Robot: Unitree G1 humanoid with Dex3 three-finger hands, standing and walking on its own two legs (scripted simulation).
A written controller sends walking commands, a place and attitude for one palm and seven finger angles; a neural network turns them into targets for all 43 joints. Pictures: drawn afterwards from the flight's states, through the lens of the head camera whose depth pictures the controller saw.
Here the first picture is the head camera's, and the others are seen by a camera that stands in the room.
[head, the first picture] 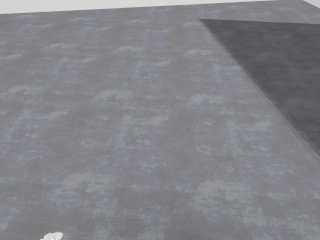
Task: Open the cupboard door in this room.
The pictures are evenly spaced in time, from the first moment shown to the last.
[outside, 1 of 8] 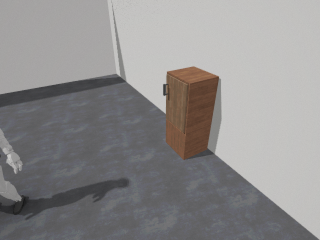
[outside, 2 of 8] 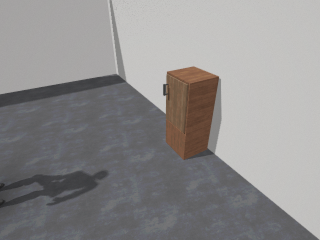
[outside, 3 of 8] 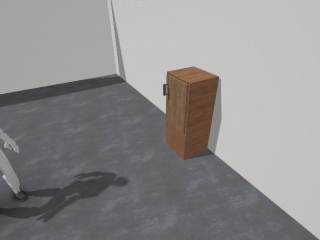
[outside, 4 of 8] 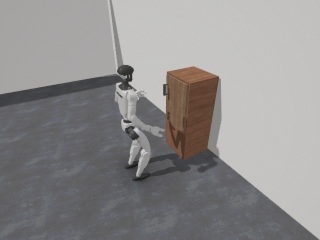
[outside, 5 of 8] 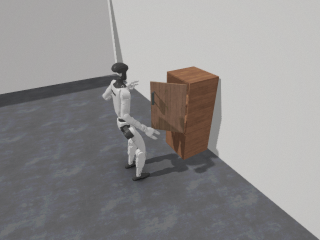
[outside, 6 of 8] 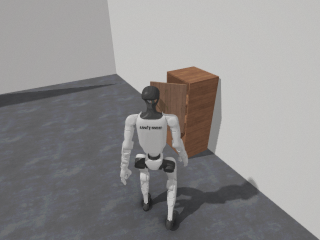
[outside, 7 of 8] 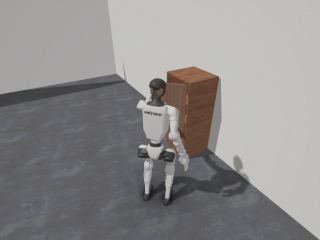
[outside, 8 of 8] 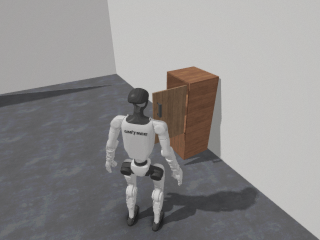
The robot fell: no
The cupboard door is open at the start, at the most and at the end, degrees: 0 90 90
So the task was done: yes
